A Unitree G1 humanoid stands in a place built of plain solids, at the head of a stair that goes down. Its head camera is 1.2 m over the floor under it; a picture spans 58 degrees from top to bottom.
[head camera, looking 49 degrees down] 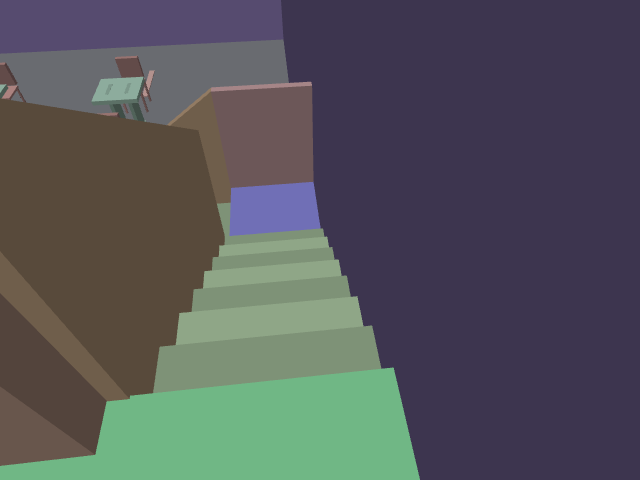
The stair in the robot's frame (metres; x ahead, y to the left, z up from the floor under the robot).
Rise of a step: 0.18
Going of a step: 0.25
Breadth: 0.75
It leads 6 degrees to the left of straight ahead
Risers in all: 8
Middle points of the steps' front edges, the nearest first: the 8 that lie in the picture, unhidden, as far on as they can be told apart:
0.51 0.16 0.00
0.75 0.19 -0.18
1.00 0.21 -0.36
1.24 0.24 -0.54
1.49 0.27 -0.72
1.73 0.30 -0.90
1.98 0.32 -1.08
2.22 0.35 -1.26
